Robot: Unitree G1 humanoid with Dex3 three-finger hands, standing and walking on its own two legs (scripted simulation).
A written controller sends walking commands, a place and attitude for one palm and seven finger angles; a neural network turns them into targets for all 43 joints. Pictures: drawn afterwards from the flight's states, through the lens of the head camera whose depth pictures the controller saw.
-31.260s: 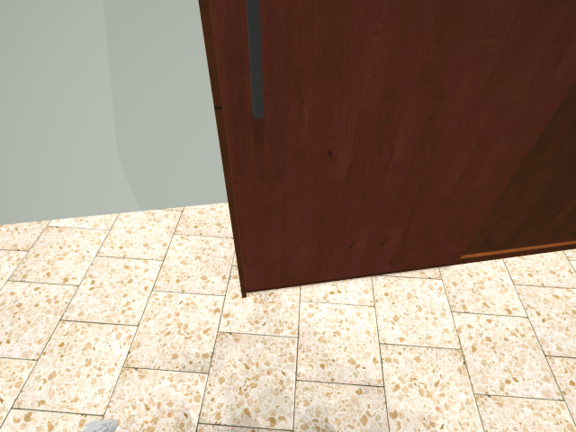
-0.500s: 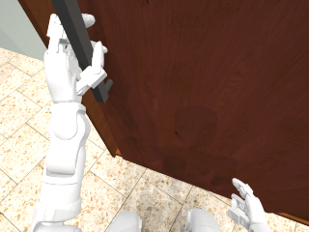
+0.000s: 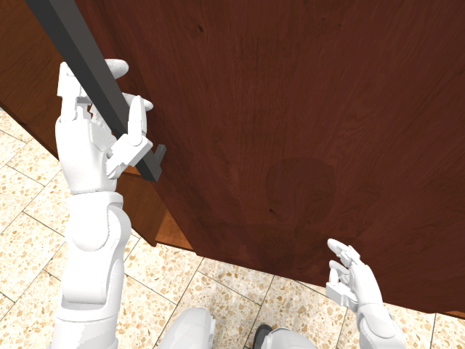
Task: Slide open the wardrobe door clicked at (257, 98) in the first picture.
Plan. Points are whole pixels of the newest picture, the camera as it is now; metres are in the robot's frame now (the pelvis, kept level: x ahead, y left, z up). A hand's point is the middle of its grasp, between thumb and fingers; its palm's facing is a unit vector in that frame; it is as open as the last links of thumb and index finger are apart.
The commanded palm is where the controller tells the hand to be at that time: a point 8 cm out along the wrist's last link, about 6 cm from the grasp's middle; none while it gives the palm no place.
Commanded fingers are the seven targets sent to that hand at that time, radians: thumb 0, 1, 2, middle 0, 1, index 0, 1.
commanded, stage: step sideways, sliding the door along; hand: left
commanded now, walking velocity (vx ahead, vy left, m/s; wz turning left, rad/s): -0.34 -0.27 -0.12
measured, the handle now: (116, 85) +0.36 +0.18 +0.24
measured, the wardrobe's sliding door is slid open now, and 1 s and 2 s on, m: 0.20 0.40 0.62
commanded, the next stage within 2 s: none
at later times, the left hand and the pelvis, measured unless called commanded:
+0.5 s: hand (240, 159) +0.30 +0.04 +0.20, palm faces +0.09 -0.99 -0.12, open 6.6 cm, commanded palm +0.28 +0.04 +0.19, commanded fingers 0.00 0.90 0.90 -0.45 -1.40 -0.45 -1.40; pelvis -0.08 -0.08 -0.01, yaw -8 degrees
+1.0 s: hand (321, 170) +0.30 -0.05 +0.20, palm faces +0.22 -0.97 -0.08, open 6.2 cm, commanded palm +0.27 -0.06 +0.19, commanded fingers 0.00 0.90 0.90 -0.45 -1.40 -0.45 -1.40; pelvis -0.12 -0.23 +0.00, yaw -3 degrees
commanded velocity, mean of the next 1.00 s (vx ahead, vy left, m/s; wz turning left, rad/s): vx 0.11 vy -0.30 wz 0.00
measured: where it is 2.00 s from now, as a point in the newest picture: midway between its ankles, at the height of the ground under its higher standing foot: outside the picture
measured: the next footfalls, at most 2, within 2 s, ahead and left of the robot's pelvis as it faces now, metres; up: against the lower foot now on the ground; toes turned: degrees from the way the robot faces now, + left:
left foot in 0.18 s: -0.02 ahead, +0.17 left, +0.00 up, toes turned +4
right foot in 0.50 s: -0.07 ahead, -0.24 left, +0.00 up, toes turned -11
